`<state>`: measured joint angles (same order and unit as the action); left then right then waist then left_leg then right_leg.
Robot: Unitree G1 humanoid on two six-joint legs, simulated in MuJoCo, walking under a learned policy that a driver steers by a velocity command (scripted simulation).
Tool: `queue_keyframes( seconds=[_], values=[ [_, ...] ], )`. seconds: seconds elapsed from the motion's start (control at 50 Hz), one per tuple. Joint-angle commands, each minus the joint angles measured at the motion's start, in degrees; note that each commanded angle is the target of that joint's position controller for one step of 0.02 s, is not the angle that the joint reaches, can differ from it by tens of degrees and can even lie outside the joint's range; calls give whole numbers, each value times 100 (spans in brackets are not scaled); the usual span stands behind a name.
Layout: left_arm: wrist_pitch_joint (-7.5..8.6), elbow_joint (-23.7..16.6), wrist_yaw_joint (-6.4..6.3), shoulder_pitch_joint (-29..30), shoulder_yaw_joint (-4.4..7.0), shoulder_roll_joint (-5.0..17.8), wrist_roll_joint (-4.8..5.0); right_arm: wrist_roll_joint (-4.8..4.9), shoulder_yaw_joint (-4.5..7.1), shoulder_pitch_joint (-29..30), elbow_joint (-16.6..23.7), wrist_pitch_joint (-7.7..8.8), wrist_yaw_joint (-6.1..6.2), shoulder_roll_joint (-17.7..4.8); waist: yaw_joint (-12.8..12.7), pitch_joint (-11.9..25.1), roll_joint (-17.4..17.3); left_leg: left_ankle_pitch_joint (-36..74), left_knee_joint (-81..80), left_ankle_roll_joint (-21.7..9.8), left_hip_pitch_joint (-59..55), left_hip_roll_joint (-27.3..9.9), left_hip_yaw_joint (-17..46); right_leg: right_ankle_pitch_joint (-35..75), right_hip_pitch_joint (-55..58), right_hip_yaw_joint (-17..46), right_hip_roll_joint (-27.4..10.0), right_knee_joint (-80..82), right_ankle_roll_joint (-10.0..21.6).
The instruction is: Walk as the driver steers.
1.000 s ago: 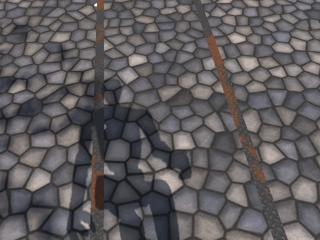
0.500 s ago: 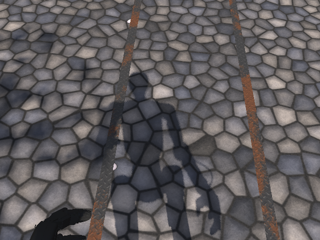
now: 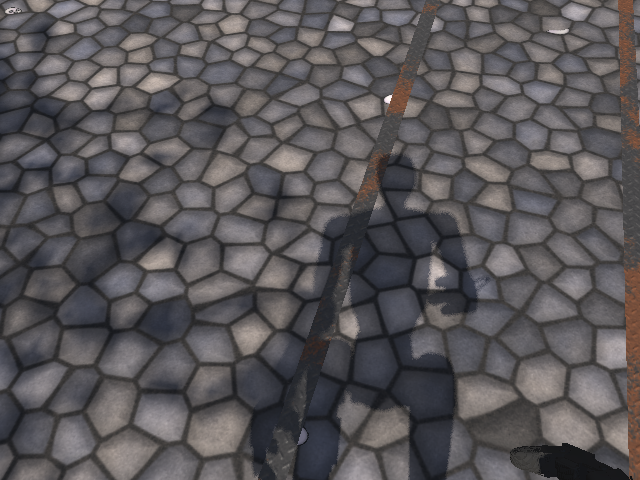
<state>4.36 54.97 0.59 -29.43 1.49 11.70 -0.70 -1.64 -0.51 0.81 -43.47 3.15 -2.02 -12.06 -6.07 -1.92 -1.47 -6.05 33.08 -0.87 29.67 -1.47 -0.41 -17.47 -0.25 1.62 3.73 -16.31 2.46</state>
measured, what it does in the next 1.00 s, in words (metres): walks ahead, turning right: left foot, then right foot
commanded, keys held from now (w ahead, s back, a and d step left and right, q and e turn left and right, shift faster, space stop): w+e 0.62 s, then w+q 0.38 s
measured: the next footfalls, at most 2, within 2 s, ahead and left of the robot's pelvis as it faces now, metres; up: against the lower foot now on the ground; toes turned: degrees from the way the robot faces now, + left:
left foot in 0.04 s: +0.17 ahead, +0.11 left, +0.00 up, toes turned -1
right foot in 0.58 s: +0.39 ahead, -0.15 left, +0.00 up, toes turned -25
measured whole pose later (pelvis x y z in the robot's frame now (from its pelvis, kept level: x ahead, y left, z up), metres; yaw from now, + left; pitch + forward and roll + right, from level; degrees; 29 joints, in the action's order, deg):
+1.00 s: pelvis +0.47 -0.13 +0.00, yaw -18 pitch +0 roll -1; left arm 5.1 53.7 -0.3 -22.0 2.0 12.6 -1.0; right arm -1.3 2.5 -11.4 -49.7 0.8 -2.3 -13.6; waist -1.4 -2.3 -2.3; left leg 0.4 45.0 -2.5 38.2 -3.6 -0.3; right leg -14.9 5.5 -7.8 6.3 -8.7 5.9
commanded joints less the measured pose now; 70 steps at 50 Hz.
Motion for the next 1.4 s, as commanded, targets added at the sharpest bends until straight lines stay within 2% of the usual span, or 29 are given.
queue_keyframes(
  seconds=[0.02, 0.04, 0.06, 0.08, 0.1, 0.12, 0.18, 0.26, 0.46, 0.52, 0.56, 0.58, 0.6, 0.62, 0.64, 0.68, 0.72, 0.82, 1.02, 1.08, 1.12, 1.14, 1.16, 1.18, 1.2, 1.22, 1.26, 1.3, 1.4],
  values=[
    [30, -294, -51, 188, 252, 1104, 12, -1, 235, -722, 100, 178, 123, -715, 800, 203, 534, -226, -743, -164, -1627, 273, -94, 3184, -581, 1063, -1292, -750, 646],
    [41, -333, -32, 198, 224, 962, 61, -99, 340, -1477, -100, 263, 204, -999, 1075, 707, 223, -299, -885, -348, -2818, -134, 307, 2822, -1069, 813, -961, -1812, 522],
    [69, -608, -37, 289, 147, 621, 85, -218, 449, -2456, -129, 295, 290, -1486, 1422, 1606, -531, -1049, -1019, -616, -4112, -1673, 1801, 913, -1974, 407, -554, -3420, 412],
    [3, -733, -68, -221, 114, 351, 215, -154, 566, -2338, -151, 167, 295, -1804, 1093, 1793, -1544, -1761, -1701, -1185, -4598, -2578, 3714, -1440, -3543, -101, 35, -4646, 304],
    [-113, -564, -105, 42, 233, 860, 47, -47, 465, -2027, -69, 113, 270, -1191, 1024, 1061, -547, -2267, -1839, -1142, -3907, -2301, 3490, -1117, -3878, 157, -364, -5139, 340],
    [-133, -593, -33, 352, 257, 783, 14, -7, 368, -1634, -19, 139, 242, -814, 867, 461, -259, -1901, -1991, -1009, -3254, -1973, 2664, -581, -3833, 252, -546, -5080, 330],
    [-291, -612, 94, 549, 271, 569, -110, 29, 310, -1429, -118, 267, 247, -529, 550, 49, -423, -302, -2350, -732, -2330, -1386, 1135, -32, -3413, 124, -812, -4846, 137],
    [-414, -863, 204, 1109, 282, 469, -136, 102, 368, -1791, -329, 402, 259, -609, 493, 38, -304, 756, -2493, -793, -2447, -1340, 337, 613, -3861, 48, -878, -4835, 16],
    [-395, -1622, 393, 3003, 122, 418, -150, 41, 446, -2522, -738, 287, 304, -894, 869, -401, -248, 1714, -2309, -668, -3067, -1393, -936, 1442, -3688, -697, -745, -2395, 228],
    [-393, -1681, 352, 2957, 158, 505, -180, 27, 482, -2607, -835, 172, 353, -1069, 772, -244, -350, 3600, -1517, -564, -3495, -1453, -1256, 637, -3126, -1031, -367, -2032, 529],
    [-348, -1470, 284, 2133, 265, 681, -193, 25, 529, -2607, -864, 62, 372, -1259, 404, 304, -419, 4741, -17, -521, -3518, -1445, -1409, 138, -2082, -1136, 89, -1775, 805],
    [-291, -1160, 212, 1200, 376, 858, -240, 45, 525, -2551, -808, 20, 363, -1269, -15, 841, -176, 4049, 1317, -379, -2924, -1329, -1517, 346, -796, -965, 206, -1319, 993],
    [-284, -1030, 110, 515, 570, 1470, -298, 105, 437, -2655, -552, 39, 319, -925, -198, 1510, 595, 1687, 3188, -138, -1168, -1033, -1530, -588, 948, 845, -1067, -1078, 1437],
    [-335, -1169, 74, 754, 677, 1944, -99, 97, 425, -2420, -135, 109, 221, -714, 89, 1875, 1517, -2471, 4939, 167, 861, 201, -787, -233, 1930, 3957, -2379, -204, 2137],
    [-401, -1140, 21, 687, 623, 1736, -31, 61, 462, -1803, -43, 161, 198, -1002, -120, 1467, 532, -1976, 4967, 94, 1410, -110, 47, 512, 1653, 3387, -2357, 32, 1986],
    [-317, -1017, -40, 1220, 414, 1028, -24, 167, 370, -2007, -258, 224, 182, -723, 426, 414, 40, -1229, 3992, -18, 848, -559, 41, 1938, 103, 1847, -1969, 151, 1496],
    [-159, -970, -35, 1520, 289, 731, -18, -14, 349, -2364, -484, 13, 149, -615, 765, 266, 163, -1115, 3453, -11, 72, -674, 97, 2494, -671, 1027, -1566, 394, 1161],
    [73, -633, -1, 1029, 295, 871, -25, 55, 401, -1866, -465, -196, 27, -568, 664, -93, 339, -278, 2880, -78, 631, -530, 196, 2839, -610, 219, -1362, 843, 777],
    [128, -164, -198, 387, 130, 712, -37, 2, 262, -335, -9, -123, -70, -323, 276, -503, 419, 682, 567, -299, 977, -81, -433, 4102, 586, -819, -1512, 786, 389],
    [85, -67, -289, 423, 143, 929, -67, 7, 287, -554, 3, -128, -50, -398, 491, -223, 612, -45, 243, -609, 286, 334, -827, 6316, 978, -1079, -1634, -69, 282],
    [9, -81, -338, 576, 188, 1122, -102, -11, 377, -1361, -209, -124, -3, -589, 879, 243, 770, -631, 158, -895, -597, 655, -918, 7345, 973, -1190, -1728, -1355, 261],
    [-30, -137, -328, 676, 208, 1200, -105, -43, 471, -2051, -416, -87, 22, -766, 1194, 615, 735, -695, -158, -1081, -1476, 743, -753, 6851, 604, -1218, -1717, -2423, 281],
    [-16, -302, -290, 932, 202, 1211, -56, -129, 618, -2883, -616, -64, 80, -1104, 1683, 1033, 358, -801, -651, -1437, -2791, 224, 86, 5244, -467, -1328, -1490, -4069, 229],
    [44, -617, -147, 628, 76, 537, -12, -121, 790, -2837, -567, -103, 157, -1731, 1196, 1410, -1013, -429, -777, -2303, -4537, -1509, 2902, -314, -2989, -1251, -333, -6254, -43],
    [107, -802, -112, 1116, 144, 891, -52, 133, 801, -2761, -578, -142, 122, -1691, 1329, 1633, -526, -430, -1471, -2701, -4774, -1776, 4352, -1121, -4028, 19, -12, -7041, -33],
    [200, -964, -75, 1456, 116, 886, -28, 165, 759, -2382, -549, -156, 152, -1496, 1159, 779, -139, -326, -1668, -2447, -4083, -1681, 3447, -498, -4393, 272, -479, -6660, 6],
    [190, -922, -104, 1426, 130, 899, -16, 137, 617, -1834, -466, -125, 178, -976, 668, -33, 521, 1889, -1776, -1941, -2640, -1222, 2316, -159, -3740, 110, -756, -5797, -134],
    [-73, -924, -113, 1187, 108, 769, -157, 177, 554, -1679, -427, -34, 187, -903, 404, 71, 405, 3398, -1703, -1713, -2038, -826, 1546, -237, -3084, 60, -791, -5276, -360],
    [-278, -891, -46, 1241, 31, 531, -108, 123, 447, -1894, -612, 55, 183, -852, 426, 328, -134, 4835, -1703, -1049, -2028, -321, 410, 722, -2741, -406, -671, -3782, -401]
  ],
)
Over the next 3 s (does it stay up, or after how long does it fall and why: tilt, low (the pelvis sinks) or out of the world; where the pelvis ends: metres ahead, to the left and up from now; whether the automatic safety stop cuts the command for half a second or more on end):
stays up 0.79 -0.11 -0.01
